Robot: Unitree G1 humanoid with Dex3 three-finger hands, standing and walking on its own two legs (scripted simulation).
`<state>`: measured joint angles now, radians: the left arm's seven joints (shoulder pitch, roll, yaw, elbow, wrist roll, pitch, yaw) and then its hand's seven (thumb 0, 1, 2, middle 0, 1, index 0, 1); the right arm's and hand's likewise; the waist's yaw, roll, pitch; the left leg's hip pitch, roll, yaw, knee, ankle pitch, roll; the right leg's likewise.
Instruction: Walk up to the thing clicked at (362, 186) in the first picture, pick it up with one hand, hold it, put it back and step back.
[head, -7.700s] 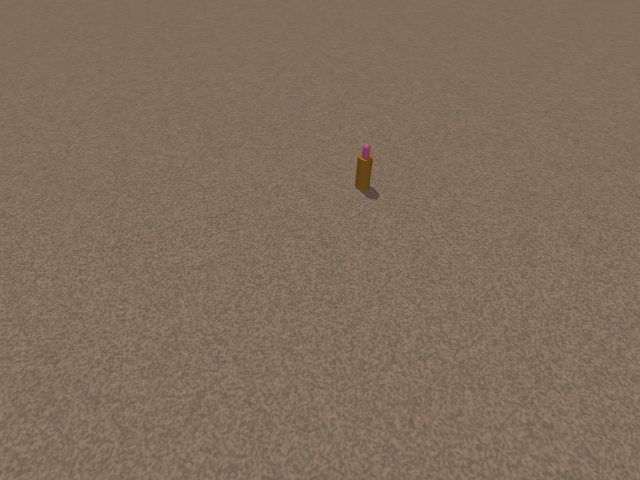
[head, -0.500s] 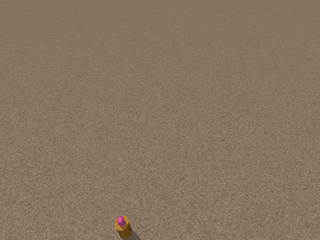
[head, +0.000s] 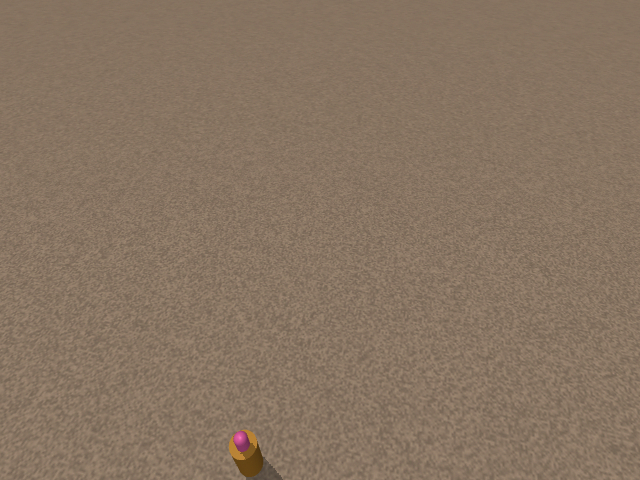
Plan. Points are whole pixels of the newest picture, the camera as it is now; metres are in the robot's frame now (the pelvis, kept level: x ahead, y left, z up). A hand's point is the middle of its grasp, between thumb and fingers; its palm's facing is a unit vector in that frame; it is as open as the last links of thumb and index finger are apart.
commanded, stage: go down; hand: left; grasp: from the side
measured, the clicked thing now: (245, 450) +0.36 +0.19 -0.66
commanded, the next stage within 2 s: none
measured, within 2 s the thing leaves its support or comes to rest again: neither
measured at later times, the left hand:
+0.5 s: hand out of the picture +0.15 +0.27 -0.19, palm faces +0.06 -0.95 -0.32, open 15.3 cm
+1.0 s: hand out of the picture +0.14 +0.29 -0.21, palm faces +0.10 -0.95 -0.28, open 17.5 cm
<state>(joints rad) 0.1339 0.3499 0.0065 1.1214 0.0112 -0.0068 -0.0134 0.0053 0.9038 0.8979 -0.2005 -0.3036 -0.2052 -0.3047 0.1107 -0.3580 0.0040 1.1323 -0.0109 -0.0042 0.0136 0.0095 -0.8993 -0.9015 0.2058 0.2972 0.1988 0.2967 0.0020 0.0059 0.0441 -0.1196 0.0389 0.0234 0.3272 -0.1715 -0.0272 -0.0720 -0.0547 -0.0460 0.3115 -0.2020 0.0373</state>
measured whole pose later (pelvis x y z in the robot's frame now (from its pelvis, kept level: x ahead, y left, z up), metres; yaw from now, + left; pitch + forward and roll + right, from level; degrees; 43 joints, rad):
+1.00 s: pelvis -0.01 +0.00 -0.10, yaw +0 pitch +19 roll -3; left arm 0.26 0.38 0.33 0.48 -0.01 0.16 -0.18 -0.01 -0.58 0.01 -0.08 -0.06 -0.09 -0.06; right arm 0.19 -0.24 -0.01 0.54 -0.01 -0.16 -0.07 0.01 -0.88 -0.90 0.21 0.30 0.20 0.30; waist -0.03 0.00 -0.13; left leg -0.98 0.07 -0.04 1.19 -0.53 -0.03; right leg -0.91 -0.04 -0.05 1.14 -0.56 0.03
